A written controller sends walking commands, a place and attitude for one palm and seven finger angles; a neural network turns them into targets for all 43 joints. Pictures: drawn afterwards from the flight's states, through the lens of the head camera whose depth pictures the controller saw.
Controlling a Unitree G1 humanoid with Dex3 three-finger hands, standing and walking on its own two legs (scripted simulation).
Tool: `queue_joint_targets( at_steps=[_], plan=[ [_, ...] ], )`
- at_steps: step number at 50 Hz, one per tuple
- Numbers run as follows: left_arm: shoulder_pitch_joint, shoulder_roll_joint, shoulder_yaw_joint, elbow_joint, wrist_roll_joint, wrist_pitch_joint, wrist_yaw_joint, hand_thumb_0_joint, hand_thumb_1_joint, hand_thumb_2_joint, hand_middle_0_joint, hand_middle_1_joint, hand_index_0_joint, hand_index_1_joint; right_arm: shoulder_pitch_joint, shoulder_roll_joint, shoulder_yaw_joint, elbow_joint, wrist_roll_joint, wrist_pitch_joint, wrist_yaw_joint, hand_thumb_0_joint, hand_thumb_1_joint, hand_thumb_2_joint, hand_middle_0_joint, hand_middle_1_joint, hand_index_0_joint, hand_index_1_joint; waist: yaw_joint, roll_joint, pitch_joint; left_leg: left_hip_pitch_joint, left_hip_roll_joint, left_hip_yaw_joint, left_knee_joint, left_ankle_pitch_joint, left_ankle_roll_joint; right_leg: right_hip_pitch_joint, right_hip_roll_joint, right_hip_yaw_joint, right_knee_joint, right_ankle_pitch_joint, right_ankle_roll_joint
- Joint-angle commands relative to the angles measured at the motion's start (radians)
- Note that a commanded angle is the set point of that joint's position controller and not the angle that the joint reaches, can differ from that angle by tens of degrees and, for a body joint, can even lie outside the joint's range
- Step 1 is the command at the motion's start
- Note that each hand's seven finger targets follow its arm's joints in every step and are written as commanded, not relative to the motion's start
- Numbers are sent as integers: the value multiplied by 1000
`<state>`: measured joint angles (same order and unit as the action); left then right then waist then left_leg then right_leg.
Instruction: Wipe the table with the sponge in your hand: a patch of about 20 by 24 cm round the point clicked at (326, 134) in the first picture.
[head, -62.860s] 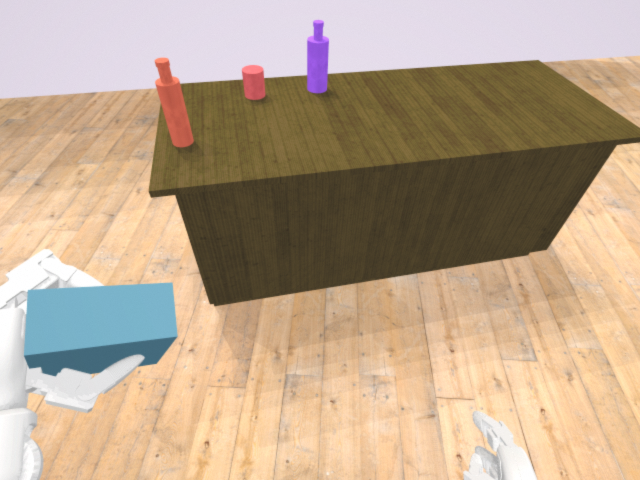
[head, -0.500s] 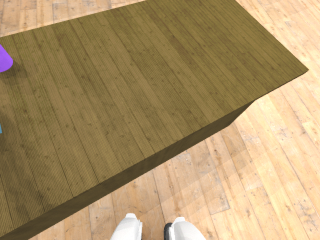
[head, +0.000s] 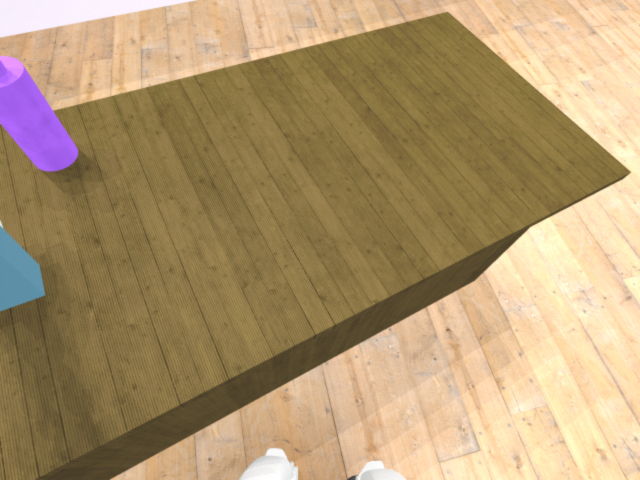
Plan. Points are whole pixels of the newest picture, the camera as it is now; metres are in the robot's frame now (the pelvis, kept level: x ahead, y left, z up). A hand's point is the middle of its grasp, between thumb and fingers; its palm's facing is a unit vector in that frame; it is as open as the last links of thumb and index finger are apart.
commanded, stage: wipe back along the first lane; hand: left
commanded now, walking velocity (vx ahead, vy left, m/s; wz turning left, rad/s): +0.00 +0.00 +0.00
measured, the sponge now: out of the picture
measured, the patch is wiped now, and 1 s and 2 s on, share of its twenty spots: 0.95 0.95 0.95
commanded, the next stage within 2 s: lift the sponge slowly off the table in 1.98 s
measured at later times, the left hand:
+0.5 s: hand out of the picture +0.30 +0.42 +0.01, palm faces -0.07 +0.00 -1.00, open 9.4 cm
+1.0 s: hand out of the picture +0.26 +0.39 +0.01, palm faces -0.07 +0.00 -1.00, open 9.4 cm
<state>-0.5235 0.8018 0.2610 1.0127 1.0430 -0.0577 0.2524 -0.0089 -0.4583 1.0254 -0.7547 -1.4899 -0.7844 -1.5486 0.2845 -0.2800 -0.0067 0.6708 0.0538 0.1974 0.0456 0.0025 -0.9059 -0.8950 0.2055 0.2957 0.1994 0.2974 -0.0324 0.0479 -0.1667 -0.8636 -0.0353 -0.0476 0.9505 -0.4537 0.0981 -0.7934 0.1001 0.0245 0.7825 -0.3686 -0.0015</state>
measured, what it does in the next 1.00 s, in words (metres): stands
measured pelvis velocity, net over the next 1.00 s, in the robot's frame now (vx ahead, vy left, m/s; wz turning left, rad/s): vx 0.00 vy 0.00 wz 0.03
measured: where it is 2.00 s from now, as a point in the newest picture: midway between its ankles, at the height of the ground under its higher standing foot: outside the picture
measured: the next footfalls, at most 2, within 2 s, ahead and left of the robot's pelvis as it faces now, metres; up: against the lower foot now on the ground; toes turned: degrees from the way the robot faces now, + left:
none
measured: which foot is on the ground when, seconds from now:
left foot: down 0.00-1.00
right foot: down 0.00-1.00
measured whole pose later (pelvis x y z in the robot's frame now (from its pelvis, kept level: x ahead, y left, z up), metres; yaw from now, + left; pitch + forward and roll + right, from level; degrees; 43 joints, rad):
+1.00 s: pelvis +0.00 +0.00 +0.01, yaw +2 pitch +14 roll -5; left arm -0.07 0.56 0.15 0.55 0.96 0.14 0.32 -0.01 -0.43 1.02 -0.73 -1.52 -0.75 -1.58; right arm 0.22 -0.27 -0.03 0.66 0.06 0.10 0.02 0.01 -0.91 -0.90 0.20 0.30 0.20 0.30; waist 0.02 0.08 -0.18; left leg -0.68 -0.05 -0.04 0.86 -0.43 0.10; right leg -0.62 0.08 0.03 0.72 -0.36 -0.01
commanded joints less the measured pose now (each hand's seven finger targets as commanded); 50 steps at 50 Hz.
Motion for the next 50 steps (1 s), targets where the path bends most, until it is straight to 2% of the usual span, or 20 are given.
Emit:
queue_joint_targets(
  at_steps=[1, 5, 7, 10, 13, 14, 16, 17, 21, 23, 26, 28, 30, 37, 40, 41, 42, 44, 47, 50],
  plan=[
    [63, 147, -26, -33, 0, 34, -29, 0, 100, 1300, -1200, -1600, -1200, -1600, 75, -193, -72, -74, -5, -24, -13, 0, -900, -900, 200, 300, 200, 300, 42, 45, -264, 358, 58, -76, -138, 632, -96, 100, 15, -68, -50, 226, -78],
    [85, 108, -34, -69, -12, 56, -18, 0, 100, 1300, -1200, -1600, -1200, -1600, 66, -193, -82, -79, -3, -36, -13, 0, -900, -900, 200, 300, 200, 300, 39, 7, -255, 360, 63, -92, -159, 575, -98, 101, 11, -68, -64, 201, -75],
    [106, 95, -35, -98, -22, 65, -13, 0, 100, 1300, -1200, -1600, -1200, -1600, 44, -190, -78, -83, -2, -43, -15, 0, -900, -900, 200, 300, 200, 300, 51, 58, -242, 382, 70, -109, -173, 596, -109, 93, 7, -63, -62, 188, -80],
    [150, 54, -55, -116, -25, 89, -7, 0, 100, 1300, -1200, -1600, -1200, -1600, 36, -186, -82, -88, 0, -50, -15, 0, -900, -900, 200, 300, 200, 300, 47, 8, -218, 379, 68, -113, -182, 545, -110, 98, 7, -66, -76, 164, -76],
    [166, 25, -71, -160, -32, 108, -2, 0, 100, 1300, -1200, -1600, -1200, -1600, 20, -183, -83, -92, 1, -58, -17, 0, -900, -900, 200, 300, 200, 300, 49, 43, -214, 419, 83, -151, -197, 563, -127, 76, 2, -63, -66, 148, -75],
    [180, -26, -109, -170, -38, 118, -2, 0, 100, 1300, -1200, -1600, -1200, -1600, 8, -178, -82, -100, 0, -60, -18, 0, -900, -900, 200, 300, 200, 300, 41, 34, -191, 412, 83, -153, -202, 533, -127, 72, 3, -66, -69, 127, -73],
    [203, -20, -96, -179, -42, 135, 1, 0, 100, 1300, -1200, -1600, -1200, -1600, -1, -179, -81, -102, 1, -64, -21, 0, -900, -900, 200, 300, 200, 300, 49, 11, -187, 396, 78, -148, -213, 478, -123, 95, 1, -62, -76, 123, -76],
    [205, -22, -94, -206, -47, 134, 0, 0, 100, 1300, -1200, -1600, -1200, -1600, -12, -177, -78, -104, 2, -68, -23, 0, -900, -900, 200, 300, 200, 300, 56, 41, -192, 415, 86, -165, -217, 513, -131, 85, -2, -55, -71, 127, -77],
    [230, -79, -137, -235, -52, 164, -1, 0, 100, 1300, -1200, -1600, -1200, -1600, -32, -171, -78, -113, 3, -76, -24, 0, -900, -900, 200, 300, 200, 300, 45, 17, -147, 405, 83, -175, -230, 440, -137, 78, -2, -57, -73, 99, -74],
    [203, -97, -150, -273, -51, 169, -1, 0, 100, 1300, -1200, -1600, -1200, -1600, -33, -168, -81, -112, 4, -82, -27, 0, -900, -900, 200, 300, 200, 300, 44, 25, -174, 441, 93, -202, -236, 450, -142, 63, -6, -53, -65, 104, -71],
    [281, -128, -159, -265, -58, 182, 0, 0, 100, 1300, -1200, -1600, -1200, -1600, -49, -161, -77, -121, 5, -89, -29, 0, -900, -900, 200, 300, 200, 300, 54, 1, -143, 408, 83, -183, -239, 422, -140, 89, -5, -54, -71, 98, -76],
    [276, -127, -155, -300, -62, 183, -1, 0, 100, 1300, -1200, -1600, -1200, -1600, -51, -161, -78, -120, 5, -95, -30, 0, -900, -900, 200, 300, 200, 300, 56, 11, -174, 435, 88, -194, -237, 467, -143, 93, -7, -51, -66, 115, -74],
    [265, -111, -144, -298, -60, 193, 0, 0, 100, 1300, -1200, -1600, -1200, -1600, -58, -162, -77, -119, 6, -96, -34, 0, -900, -900, 200, 300, 200, 300, 50, -17, -157, 407, 78, -177, -240, 400, -137, 105, -5, -50, -78, 108, -75],
    [283, -133, -157, -323, -64, 196, -9, 0, 100, 1300, -1200, -1600, -1200, -1600, -83, -154, -69, -123, 9, -111, -45, 0, -900, -900, 200, 300, 200, 300, 58, 13, -142, 404, 77, -162, -248, 416, -131, 128, -11, -48, -85, 118, -81],
    [402, -144, -141, -349, -75, 189, -8, 0, 100, 1300, -1200, -1600, -1200, -1600, -75, -149, -73, -131, 7, -121, -38, 0, -900, -900, 200, 300, 200, 300, 71, -13, -184, 412, 66, -137, -229, 491, -129, 174, -7, -55, -89, 163, -80],
    [410, -166, -159, -358, -82, 188, -7, 0, 100, 1300, -1200, -1600, -1200, -1600, -81, -148, -73, -131, 5, -122, -40, 0, -900, -900, 200, 300, 200, 300, 58, -29, -174, 402, 64, -119, -225, 487, -120, 186, -6, -56, -96, 175, -79],
    [421, -145, -132, -372, -83, 182, -6, 0, 100, 1300, -1200, -1600, -1200, -1600, -88, -148, -72, -131, 5, -125, -40, 0, -900, -900, 200, 300, 200, 300, 67, -25, -179, 401, 69, -120, -224, 519, -118, 196, -8, -51, -96, 194, -81],
    [490, -181, -151, -395, -88, 183, -1, 0, 100, 1300, -1200, -1600, -1200, -1600, -86, -145, -76, -134, 3, -131, -35, 0, -900, -900, 200, 300, 200, 300, 66, -20, -165, 409, 70, -121, -219, 563, -123, 193, -8, -62, -90, 202, -77],
    [558, -177, -128, -450, -102, 188, 8, 0, 100, 1300, -1200, -1600, -1200, -1600, -112, -142, -75, -139, 4, -140, -31, 0, -900, -900, 200, 300, 200, 300, 78, -11, -168, 405, 68, -112, -225, 561, -117, 218, -9, -56, -98, 215, -79],
    [556, -166, -122, -460, -97, 205, 16, 0, 100, 1300, -1200, -1600, -1200, -1600, -108, -144, -77, -132, 5, -141, -34, 0, -900, -900, 200, 300, 200, 300, 65, -54, -136, 379, 53, -94, -231, 481, -105, 235, -9, -62, -109, 218, -77]
  ],
)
